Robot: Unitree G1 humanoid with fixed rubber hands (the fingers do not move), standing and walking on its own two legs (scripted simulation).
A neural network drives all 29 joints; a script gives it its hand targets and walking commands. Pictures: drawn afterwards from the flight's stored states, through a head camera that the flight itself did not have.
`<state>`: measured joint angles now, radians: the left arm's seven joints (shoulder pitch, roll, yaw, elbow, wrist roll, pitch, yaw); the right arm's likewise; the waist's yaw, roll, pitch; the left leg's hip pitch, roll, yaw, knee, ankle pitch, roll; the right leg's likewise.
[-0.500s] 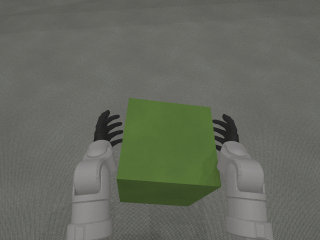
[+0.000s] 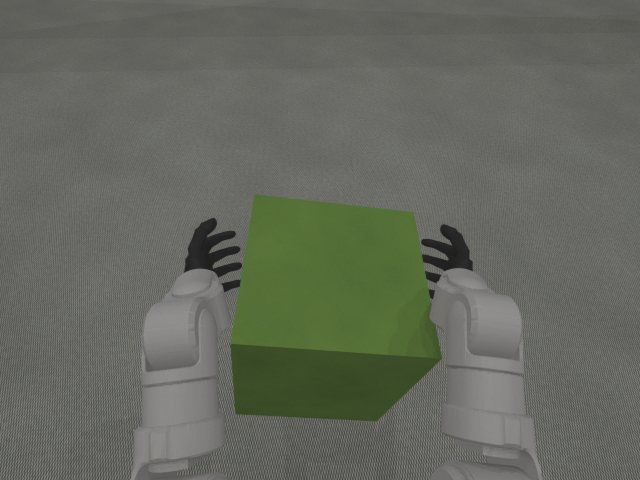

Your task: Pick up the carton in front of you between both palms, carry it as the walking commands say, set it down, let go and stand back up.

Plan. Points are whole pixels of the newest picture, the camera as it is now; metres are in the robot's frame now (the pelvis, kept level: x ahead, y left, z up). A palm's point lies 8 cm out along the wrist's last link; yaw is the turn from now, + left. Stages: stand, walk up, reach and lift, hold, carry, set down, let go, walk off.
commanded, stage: carry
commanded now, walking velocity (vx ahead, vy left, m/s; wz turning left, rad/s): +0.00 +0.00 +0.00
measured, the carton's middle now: (320, 317) +0.34 +0.01 +0.00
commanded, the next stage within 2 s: none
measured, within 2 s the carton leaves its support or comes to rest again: neither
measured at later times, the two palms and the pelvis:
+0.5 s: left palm (216, 279) +0.31 +0.13 +0.12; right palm (477, 278) +0.33 -0.16 +0.12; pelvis +0.00 -0.02 +0.00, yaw +1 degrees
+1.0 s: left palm (209, 297) +0.29 +0.13 +0.13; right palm (485, 297) +0.30 -0.16 +0.12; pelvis -0.03 -0.02 +0.00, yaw +1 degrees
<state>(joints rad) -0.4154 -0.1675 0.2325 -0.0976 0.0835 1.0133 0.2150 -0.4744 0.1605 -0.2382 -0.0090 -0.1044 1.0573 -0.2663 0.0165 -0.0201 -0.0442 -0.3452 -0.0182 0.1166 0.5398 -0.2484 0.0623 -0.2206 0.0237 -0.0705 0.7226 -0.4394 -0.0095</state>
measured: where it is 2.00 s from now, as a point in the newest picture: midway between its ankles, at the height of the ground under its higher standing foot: outside the picture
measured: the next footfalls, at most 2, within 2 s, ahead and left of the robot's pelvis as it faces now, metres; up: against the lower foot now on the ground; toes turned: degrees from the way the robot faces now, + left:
right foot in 0.08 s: +0.00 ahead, -0.10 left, +0.00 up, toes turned +3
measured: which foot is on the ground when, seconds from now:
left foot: down 0.00-1.00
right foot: up 0.00-0.06, down 0.08-1.00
